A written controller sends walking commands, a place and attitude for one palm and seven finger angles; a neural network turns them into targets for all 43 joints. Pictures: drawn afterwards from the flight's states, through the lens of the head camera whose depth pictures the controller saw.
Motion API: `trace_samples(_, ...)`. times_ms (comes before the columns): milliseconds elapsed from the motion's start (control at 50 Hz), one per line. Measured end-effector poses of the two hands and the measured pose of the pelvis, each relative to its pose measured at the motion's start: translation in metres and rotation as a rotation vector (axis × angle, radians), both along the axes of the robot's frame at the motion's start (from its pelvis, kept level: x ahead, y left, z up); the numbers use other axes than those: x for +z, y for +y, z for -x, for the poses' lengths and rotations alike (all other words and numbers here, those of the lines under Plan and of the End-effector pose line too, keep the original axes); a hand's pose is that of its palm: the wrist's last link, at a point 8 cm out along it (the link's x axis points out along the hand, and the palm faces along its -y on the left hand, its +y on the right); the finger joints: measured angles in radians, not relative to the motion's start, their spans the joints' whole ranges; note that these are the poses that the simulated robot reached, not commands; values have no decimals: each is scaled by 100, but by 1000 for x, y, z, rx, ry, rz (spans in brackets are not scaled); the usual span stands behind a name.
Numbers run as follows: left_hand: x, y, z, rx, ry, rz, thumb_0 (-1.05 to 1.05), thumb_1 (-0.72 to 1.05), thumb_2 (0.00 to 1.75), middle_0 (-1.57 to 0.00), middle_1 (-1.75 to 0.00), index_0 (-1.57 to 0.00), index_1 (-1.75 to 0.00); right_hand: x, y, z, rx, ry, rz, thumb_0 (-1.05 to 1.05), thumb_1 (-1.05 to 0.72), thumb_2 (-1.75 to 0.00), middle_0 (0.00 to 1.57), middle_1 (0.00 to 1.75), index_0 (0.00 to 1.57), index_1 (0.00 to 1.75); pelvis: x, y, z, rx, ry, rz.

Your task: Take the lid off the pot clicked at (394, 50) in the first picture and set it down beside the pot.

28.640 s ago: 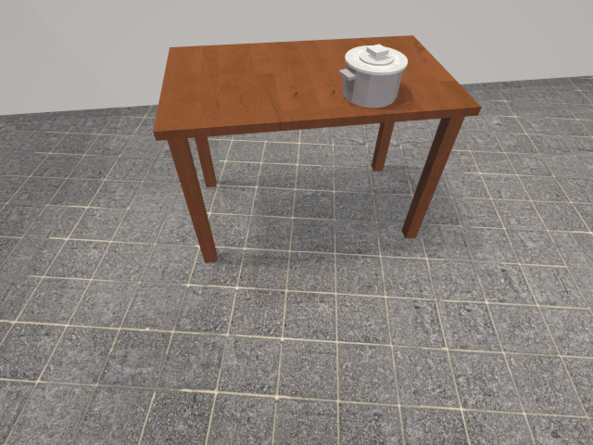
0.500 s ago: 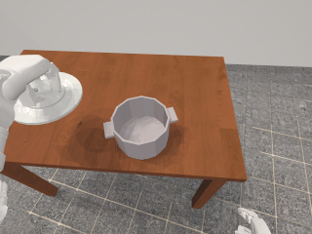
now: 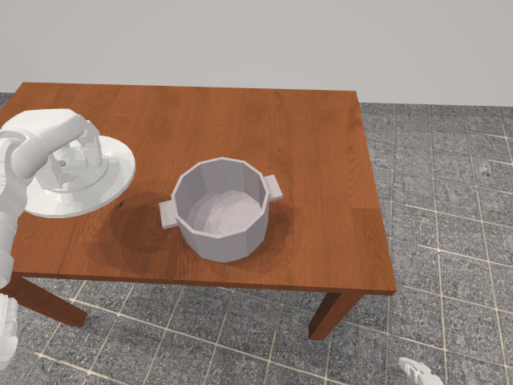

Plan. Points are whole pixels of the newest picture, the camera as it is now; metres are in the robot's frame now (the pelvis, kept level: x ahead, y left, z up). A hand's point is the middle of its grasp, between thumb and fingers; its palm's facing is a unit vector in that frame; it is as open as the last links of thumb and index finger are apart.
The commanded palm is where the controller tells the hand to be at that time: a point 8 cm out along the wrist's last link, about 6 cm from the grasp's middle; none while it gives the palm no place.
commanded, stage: lower the lid onto the table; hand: left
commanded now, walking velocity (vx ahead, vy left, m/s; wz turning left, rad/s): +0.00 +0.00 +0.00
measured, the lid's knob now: (70, 160) +0.43 +0.32 +0.09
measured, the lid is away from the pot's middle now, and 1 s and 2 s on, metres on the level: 0.24 0.24 0.25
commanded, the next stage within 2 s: none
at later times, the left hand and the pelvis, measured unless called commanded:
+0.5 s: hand (71, 180) +0.40 +0.31 +0.08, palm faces -0.41 -0.05 -0.91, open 6.6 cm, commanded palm +0.41 +0.31 +0.15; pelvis +0.01 +0.00 +0.00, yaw +0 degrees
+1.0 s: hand (81, 184) +0.42 +0.31 +0.05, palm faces -0.44 -0.06 -0.90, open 6.6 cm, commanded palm +0.42 +0.32 +0.12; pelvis +0.01 +0.01 -0.01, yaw -2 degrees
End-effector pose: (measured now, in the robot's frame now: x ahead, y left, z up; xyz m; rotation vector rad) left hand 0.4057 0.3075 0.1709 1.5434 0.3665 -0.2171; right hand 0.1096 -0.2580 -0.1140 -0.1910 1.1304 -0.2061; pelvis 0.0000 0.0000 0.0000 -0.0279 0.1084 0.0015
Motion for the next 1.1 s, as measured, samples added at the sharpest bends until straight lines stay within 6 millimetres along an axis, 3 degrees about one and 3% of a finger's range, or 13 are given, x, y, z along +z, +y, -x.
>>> trace_samples(180,-10,2,-3,13,5,24,2,8,112,-65,-74,-93,-86,-2,-5,5,-28,21,-2,1,-91,-89,21,30,20,30,-1,0,-5,-9,9,0)
trace_samples(560,-39,5,0,-1,55,32,3,8,112,-65,-74,-93,-85,-1,-3,-7,-11,10,21,1,-91,-89,21,30,20,30,-2,-1,-5,-5,24,4)
trace_samples(900,-60,6,-15,-13,82,44,2,8,112,-64,-74,-93,-86,-5,-8,27,-75,90,49,1,-91,-89,21,30,20,30,-5,5,-9,-22,52,6)
trace_samples(1100,-73,11,-13,-10,96,44,2,9,112,-64,-74,-93,-86,-6,-7,36,-95,108,52,1,-91,-89,21,30,20,30,-7,7,-9,-27,65,8)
